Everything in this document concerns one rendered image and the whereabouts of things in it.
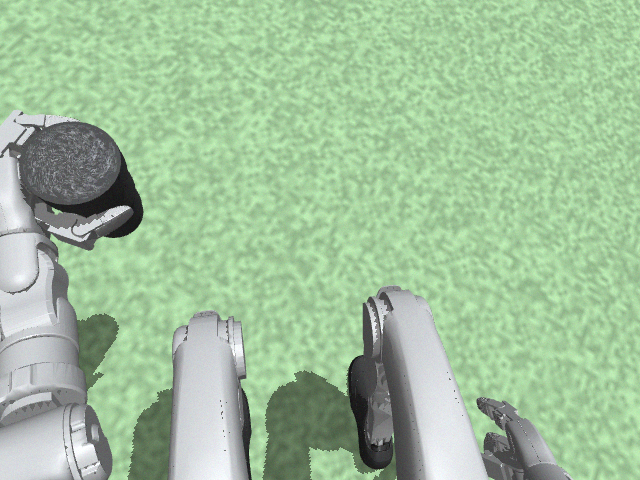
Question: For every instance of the right robot arm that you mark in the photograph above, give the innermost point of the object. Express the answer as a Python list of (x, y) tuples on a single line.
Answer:
[(546, 471)]

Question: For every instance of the cup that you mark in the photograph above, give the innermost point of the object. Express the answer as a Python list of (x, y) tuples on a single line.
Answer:
[(76, 167)]

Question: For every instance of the left robot arm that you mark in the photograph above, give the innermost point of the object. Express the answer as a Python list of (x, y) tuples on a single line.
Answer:
[(47, 430)]

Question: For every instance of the right robot hand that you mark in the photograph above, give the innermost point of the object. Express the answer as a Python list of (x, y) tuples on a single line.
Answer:
[(507, 458)]

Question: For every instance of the right robot foot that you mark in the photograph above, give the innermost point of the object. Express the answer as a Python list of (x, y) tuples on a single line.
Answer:
[(375, 457)]

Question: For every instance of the left robot hand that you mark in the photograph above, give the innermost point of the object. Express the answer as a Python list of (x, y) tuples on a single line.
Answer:
[(22, 211)]

